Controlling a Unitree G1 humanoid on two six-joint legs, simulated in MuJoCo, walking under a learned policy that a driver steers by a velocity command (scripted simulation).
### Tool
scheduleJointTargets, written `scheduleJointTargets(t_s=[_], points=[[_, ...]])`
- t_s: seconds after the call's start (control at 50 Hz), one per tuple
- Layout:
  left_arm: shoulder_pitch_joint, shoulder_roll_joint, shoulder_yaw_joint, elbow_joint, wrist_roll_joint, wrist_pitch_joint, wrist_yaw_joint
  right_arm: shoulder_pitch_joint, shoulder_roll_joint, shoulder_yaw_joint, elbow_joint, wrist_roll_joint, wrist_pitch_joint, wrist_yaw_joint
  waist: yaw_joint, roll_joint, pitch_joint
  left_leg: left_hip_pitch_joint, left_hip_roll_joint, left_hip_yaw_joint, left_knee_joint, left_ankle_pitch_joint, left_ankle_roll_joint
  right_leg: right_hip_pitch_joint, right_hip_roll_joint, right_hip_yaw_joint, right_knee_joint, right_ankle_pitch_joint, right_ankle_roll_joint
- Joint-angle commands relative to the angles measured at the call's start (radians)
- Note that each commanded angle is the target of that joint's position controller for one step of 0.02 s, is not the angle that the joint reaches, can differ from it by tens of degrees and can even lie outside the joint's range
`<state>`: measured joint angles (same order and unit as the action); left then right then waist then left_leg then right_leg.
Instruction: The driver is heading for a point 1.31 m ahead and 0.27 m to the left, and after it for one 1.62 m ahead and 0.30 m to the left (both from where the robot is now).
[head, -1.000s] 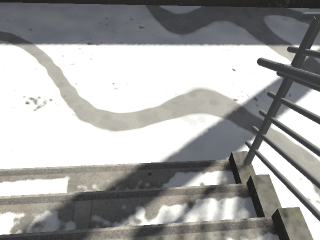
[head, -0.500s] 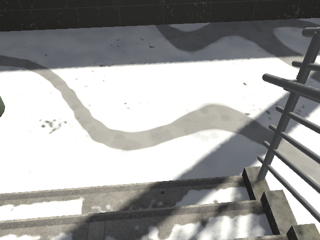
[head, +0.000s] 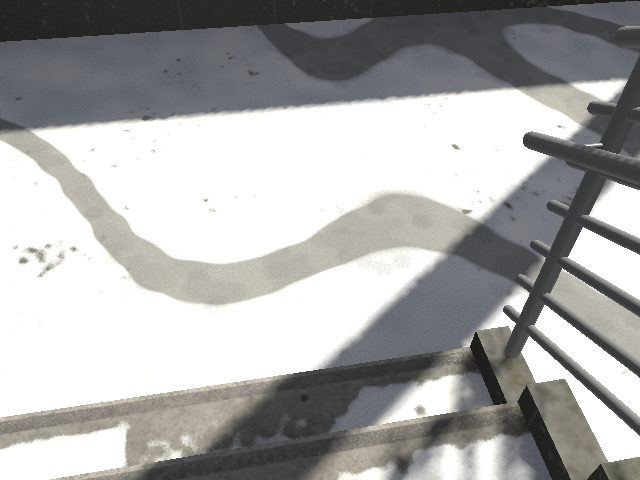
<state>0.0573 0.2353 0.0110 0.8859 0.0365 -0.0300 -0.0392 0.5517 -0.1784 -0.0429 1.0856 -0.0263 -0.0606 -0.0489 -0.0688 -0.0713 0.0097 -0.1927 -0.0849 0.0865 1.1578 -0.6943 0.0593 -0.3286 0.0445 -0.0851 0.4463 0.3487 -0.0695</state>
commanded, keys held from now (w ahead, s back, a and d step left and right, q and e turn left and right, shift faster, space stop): w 1.00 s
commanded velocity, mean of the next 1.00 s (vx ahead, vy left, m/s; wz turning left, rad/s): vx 0.50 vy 0.00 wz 0.00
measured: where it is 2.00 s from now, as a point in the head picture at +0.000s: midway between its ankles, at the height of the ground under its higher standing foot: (271, 382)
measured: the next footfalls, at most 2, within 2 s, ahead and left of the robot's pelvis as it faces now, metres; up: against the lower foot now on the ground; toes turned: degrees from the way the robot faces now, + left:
right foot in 0.02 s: +0.10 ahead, -0.04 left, -0.17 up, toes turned -1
left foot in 0.48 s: +0.38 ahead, +0.17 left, -0.34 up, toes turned +2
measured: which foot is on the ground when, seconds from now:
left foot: down 0.00-0.00, up 0.02-0.46, down 0.48-1.00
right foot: up 0.00-0.00, down 0.02-0.48, up 0.50-1.00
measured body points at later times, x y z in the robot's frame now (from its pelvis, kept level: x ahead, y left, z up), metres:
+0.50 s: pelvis +0.26 +0.08 -0.22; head +0.26 +0.11 +0.23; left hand +0.16 +0.32 -0.38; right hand +0.42 -0.16 -0.33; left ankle +0.34 +0.16 -0.97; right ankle +0.08 -0.04 -0.75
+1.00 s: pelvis +0.50 +0.10 -0.31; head +0.49 +0.11 +0.14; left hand +0.67 +0.32 -0.44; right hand +0.39 -0.13 -0.45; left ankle +0.34 +0.16 -0.97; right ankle +0.66 -0.02 -1.02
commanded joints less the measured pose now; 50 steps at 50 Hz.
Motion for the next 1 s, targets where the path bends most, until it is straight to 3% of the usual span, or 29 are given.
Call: scheduleJointTargets(t_s=[0.02, 0.04, 0.06, 0.08, 0.1, 0.12, 0.14, 0.2, 0.22, 0.24, 0.28, 0.36, 0.38, 0.42, 0.46, 0.48, 0.5, 0.52, 0.54, 0.56, 0.58, 0.6, 0.64, 0.68, 0.72, 0.76, 0.84, 0.96, 1.0], points=[[0.432, 0.11, 0.049, 0.104, -0.017, -0.002, 0.029, -0.119, -0.175, -0.041, -0.049, 0.006, 0.027, -0.002, 0.246, -0.051, 0.015, -0.353, -0.011, -0.075, 0.589, 0.061, 0.064, 0.481, -0.191, 0.185, -0.296, 0.097, -0.129], [0.498, 0.167, 0.045, 0.116, -0.013, -0.018, 0.022, -0.05, -0.103, -0.035, -0.098, 0.017, 0.008, 0.01, 0.152, -0.069, -0.103, -0.605, 0.011, -0.189, 0.665, -0.055, 0.084, 0.724, -0.285, 0.228, 0.125, 0.415, -0.094], [0.514, 0.159, 0.043, 0.121, -0.022, -0.026, 0.018, 0.069, -0.101, -0.026, -0.084, 0.036, -0.006, 0.004, 0.111, -0.06, -0.19, -0.733, 0.054, -0.275, 0.551, 0.062, 0.114, 0.854, -0.376, 0.295, 0.186, 0.421, -0.108], [0.489, 0.126, 0.038, 0.133, -0.021, -0.029, 0.02, 0.075, -0.127, -0.034, -0.043, 0.012, -0.005, 0.005, 0.099, -0.013, -0.133, -0.797, 0.059, -0.263, 0.491, 0.18, 0.111, 0.763, -0.357, 0.296, 0.162, 0.241, -0.137], [0.435, 0.16, 0.062, 0.129, -0.021, -0.039, 0.042, 0.034, -0.159, -0.042, -0.062, -0.04, 0.007, 0.007, 0.102, -0.11, -0.15, -0.891, 0.089, -0.267, 0.466, 0.184, 0.061, 0.705, -0.449, 0.52, 0.135, -0.213, -0.309], [0.329, 0.061, 0.028, 0.096, -0.016, -0.044, 0.056, -0.101, -0.172, -0.05, -0.08, -0.046, 0.022, 0.018, 0.057, 0.078, -0.017, -0.844, 0.14, -0.269, 0.219, 0.35, -0.021, 0.418, -0.401, 0.497, 0.017, -0.28, -0.31], [0.317, 0.068, 0.024, 0.104, -0.02, -0.043, 0.058, -0.174, -0.162, -0.055, -0.1, -0.046, 0.037, 0.032, 0.051, 0.089, 0.058, -0.712, 0.151, -0.248, 0.096, 0.373, -0.055, 0.219, -0.386, 0.478, -0.016, -0.2, -0.312], [0.396, 0.115, 0.038, 0.145, 0.004, -0.05, 0.049, -0.158, -0.11, -0.046, -0.092, -0.033, 0.067, 0.043, 0.021, 0.041, 0.043, -0.47, 0.153, -0.16, 0.044, 0.548, -0.056, -0.013, -0.301, 0.368, 0.053, 0.001, -0.242], [0.376, 0.052, 0.028, 0.165, -0.02, -0.067, 0.055, -0.26, -0.141, -0.057, -0.128, -0.018, 0.049, 0.051, 0.03, 0.053, 0.069, -0.529, 0.18, -0.22, -0.129, 0.802, -0.033, 0.011, -0.206, 0.324, 0.107, -0.283, -0.18], [0.374, 0.044, 0.021, 0.159, -0.025, -0.074, 0.062, -0.307, -0.134, -0.054, -0.138, -0.02, 0.033, 0.061, 0.046, 0.02, 0.058, -0.515, 0.166, -0.193, -0.231, 0.934, -0.017, 0.008, -0.169, 0.313, 0.142, -0.412, -0.157], [0.297, 0.026, 0.012, 0.136, -0.045, -0.073, 0.067, -0.359, -0.071, -0.027, -0.141, -0.023, 0.014, 0.084, 0.042, 0.039, 0.046, -0.206, 0.124, -0.092, -0.42, 1.255, -0.014, -0.228, -0.094, 0.226, 0.149, -0.695, -0.118], [0.403, 0.058, 0.02, 0.154, -0.006, -0.042, 0.076, -0.491, -0.072, -0.005, -0.201, -0.007, 0.04, 0.082, 0.137, -0.02, 0.158, -0.266, 0.121, -0.102, -0.546, 1.051, -0.019, -0.116, -0.148, 0.277, 0.29, -0.657, -0.128], [0.43, 0.051, 0.017, 0.165, 0.009, -0.03, 0.087, -0.517, -0.073, -0.002, -0.218, 0.01, 0.038, 0.076, 0.155, -0.021, 0.178, -0.287, 0.143, -0.115, -0.634, 1.033, -0.012, -0.057, -0.158, 0.286, 0.354, -0.64, -0.129], [0.478, 0.059, 0.019, 0.186, 0.021, -0.012, 0.105, -0.449, -0.098, -0.008, -0.197, 0.023, 0.031, 0.061, 0.157, 0.028, 0.172, -0.172, 0.157, -0.083, -0.778, 1.003, -0.001, 0.005, -0.16, 0.277, 0.496, -0.524, -0.127], [0.498, 0.084, 0.024, 0.203, 0.025, 0.004, 0.113, -0.099, -0.145, -0.036, -0.088, 0.005, 0.024, 0.055, 0.006, 0.075, 0.044, 0.156, 0.155, -0.07, -0.893, 0.901, 0.038, -0.014, -0.124, 0.233, 0.899, -0.364, -0.142], [0.512, 0.078, 0.034, 0.205, 0.008, -0.004, 0.094, 0.034, -0.205, -0.054, -0.042, 0.006, 0.027, 0.059, -0.05, 0.238, -0.047, 0.356, 0.203, -0.108, -0.799, 1.014, 0.061, -0.16, 0.003, 0.149, 1.294, -0.743, -0.104], [0.61, 0.012, 0.03, 0.188, -0.035, -0.016, 0.091, 0.101, -0.209, -0.03, -0.038, -0.001, 0.023, 0.078, 0.005, 0.309, -0.185, 0.636, 0.364, -0.247, -0.36, 1.442, 0.105, -0.491, 0.068, 0.157, 1.677, -1.312, -0.069], [0.591, 0.059, 0.038, 0.139, -0.06, -0.024, 0.103, 0.15, -0.24, -0.038, -0.032, 0.027, 0.033, 0.09, -0.011, 0.305, -0.262, 0.686, 0.481, -0.418, -0.435, 1.286, 0.166, -0.68, 0.051, 0.153, 1.772, -1.236, -0.068], [0.432, 0.076, 0.032, 0.086, -0.045, -0.019, 0.108, 0.088, -0.285, -0.058, -0.047, 0.041, 0.028, 0.072, -0.045, 0.362, -0.173, 0.564, 0.559, -0.599, -0.717, 0.557, 0.274, -0.867, 0.018, 0.129, 1.659, -1.034, -0.064], [0.304, 0.112, 0.045, 0.08, -0.008, 0.0, 0.092, -0.02, -0.169, -0.027, -0.074, 0.039, 0.03, 0.064, -0.011, 0.151, -0.013, 0.319, 0.469, -0.552, -0.832, 0.264, 0.233, -0.821, -0.033, 0.139, 1.539, -0.912, -0.052], [0.292, 0.09, 0.048, 0.081, 0.001, 0.016, 0.084, -0.059, -0.164, -0.018, -0.078, 0.012, 0.02, 0.057, 0.018, 0.205, 0.059, 0.132, 0.477, -0.582, -0.819, 0.319, 0.242, -0.752, -0.04, 0.161, 1.459, -0.865, -0.035], [0.314, 0.08, 0.054, 0.105, -0.002, 0.022, 0.077, -0.116, -0.105, 0.011, -0.083, -0.013, 0.0, 0.054, 0.095, 0.077, 0.129, -0.049, 0.4, -0.474, -0.766, 0.474, 0.172, -0.66, -0.069, 0.26, 1.191, -0.654, -0.027], [0.32, 0.021, 0.046, 0.132, 0.002, 0.042, 0.053, -0.156, -0.091, 0.019, -0.093, -0.003, -0.035, 0.047, 0.157, 0.098, 0.161, -0.316, 0.307, -0.329, -0.801, 0.555, 0.124, -0.447, -0.082, 0.225, 0.861, -0.477, 0.024], [0.301, -0.006, 0.043, 0.135, 0.041, 0.065, 0.041, -0.077, -0.144, 0.008, -0.068, 0.01, -0.029, 0.038, 0.144, 0.184, 0.08, -0.275, 0.304, -0.353, -0.784, 0.716, 0.169, -0.379, -0.087, 0.156, 0.787, -0.415, 0.043], [0.288, 0.022, 0.051, 0.126, 0.016, 0.075, 0.041, -0.04, -0.155, 0.001, -0.075, 0.015, -0.024, 0.037, 0.148, 0.165, 0.04, -0.177, 0.301, -0.367, -0.749, 0.725, 0.159, -0.425, -0.099, 0.165, 0.774, -0.308, 0.031], [0.157, 0.051, 0.066, 0.087, -0.001, 0.061, 0.034, 0.001, -0.109, 0.008, -0.053, 0.026, -0.032, 0.034, 0.11, 0.104, 0.084, -0.052, 0.252, -0.379, -0.707, 0.461, 0.134, -0.564, -0.109, 0.236, 0.59, -0.154, 0.02], [0.002, 0.017, 0.048, 0.062, 0.02, 0.021, 0.01, -0.005, -0.101, 0.009, -0.07, 0.014, -0.037, 0.012, 0.055, 0.075, 0.106, -0.182, 0.2, -0.321, -0.626, 0.302, 0.126, -0.359, -0.089, 0.129, 0.35, 0.155, 0.033], [-0.168, 0.003, 0.031, -0.04, -0.014, -0.003, 0.013, 0.097, -0.096, 0.008, -0.036, -0.028, -0.007, 0.005, -0.097, 0.142, 0.176, 0.022, 0.188, -0.335, -0.407, 0.545, 0.153, -0.421, -0.067, 0.091, 0.103, -0.006, 0.044], [-0.179, -0.013, 0.018, -0.064, -0.028, -0.015, 0.014, 0.094, -0.084, 0.013, -0.028, -0.025, 0.01, 0.004, -0.121, 0.16, 0.182, 0.001, 0.171, -0.316, -0.366, 0.664, 0.147, -0.284, -0.067, 0.057, 0.006, -0.071, 0.036]])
